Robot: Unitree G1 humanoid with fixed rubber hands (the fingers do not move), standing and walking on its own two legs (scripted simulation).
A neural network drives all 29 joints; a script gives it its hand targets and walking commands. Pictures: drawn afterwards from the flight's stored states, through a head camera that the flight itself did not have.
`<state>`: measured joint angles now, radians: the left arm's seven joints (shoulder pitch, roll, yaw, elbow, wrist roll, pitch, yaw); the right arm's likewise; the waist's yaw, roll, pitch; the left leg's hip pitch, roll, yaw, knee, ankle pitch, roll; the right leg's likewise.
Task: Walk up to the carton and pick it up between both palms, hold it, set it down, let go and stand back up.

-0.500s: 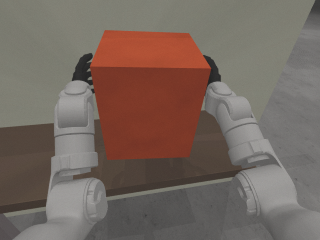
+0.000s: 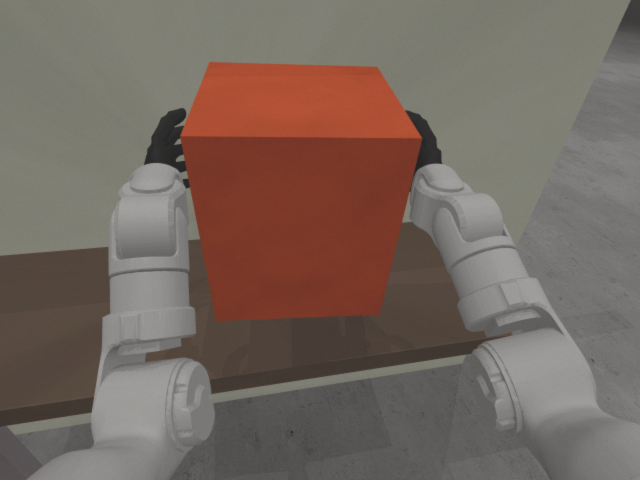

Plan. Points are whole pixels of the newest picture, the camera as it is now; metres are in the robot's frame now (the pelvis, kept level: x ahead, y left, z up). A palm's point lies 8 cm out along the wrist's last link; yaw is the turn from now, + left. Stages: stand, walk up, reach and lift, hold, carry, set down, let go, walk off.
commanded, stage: hold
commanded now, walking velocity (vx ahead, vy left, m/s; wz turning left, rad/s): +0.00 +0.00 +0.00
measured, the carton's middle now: (297, 192) +0.39 +0.01 +0.22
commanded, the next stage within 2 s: set down in 0.22 s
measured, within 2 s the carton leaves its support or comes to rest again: neither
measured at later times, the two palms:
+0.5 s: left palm (158, 160) +0.38 +0.17 +0.27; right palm (413, 165) +0.38 -0.13 +0.26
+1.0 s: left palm (189, 196) +0.41 +0.15 +0.20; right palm (415, 202) +0.40 -0.15 +0.20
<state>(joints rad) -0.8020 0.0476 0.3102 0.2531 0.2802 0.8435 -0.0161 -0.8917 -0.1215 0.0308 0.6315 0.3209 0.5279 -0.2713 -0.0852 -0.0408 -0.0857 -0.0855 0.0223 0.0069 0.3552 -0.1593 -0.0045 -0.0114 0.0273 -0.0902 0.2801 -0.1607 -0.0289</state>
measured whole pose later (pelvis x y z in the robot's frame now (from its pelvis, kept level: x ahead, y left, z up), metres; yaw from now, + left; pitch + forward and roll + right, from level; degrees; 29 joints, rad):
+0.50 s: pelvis +0.01 +0.00 +0.00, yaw +1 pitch -8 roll +0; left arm -0.87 0.04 0.38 0.35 0.36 0.66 -0.06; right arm -0.93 -0.02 -0.14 0.75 0.11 0.32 -0.20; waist -0.08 -0.07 -0.03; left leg -0.02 0.01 0.00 0.31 -0.15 0.00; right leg 0.05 0.02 -0.10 0.26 -0.17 -0.03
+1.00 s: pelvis +0.01 +0.00 +0.00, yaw +0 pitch -7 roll +0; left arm -0.77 -0.02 0.31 0.39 0.35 0.54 0.00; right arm -0.79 -0.03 -0.17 0.78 0.06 0.10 -0.14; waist -0.06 -0.08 0.02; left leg -0.03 0.01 0.01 0.32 -0.17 0.00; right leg 0.04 0.02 -0.08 0.26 -0.18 -0.02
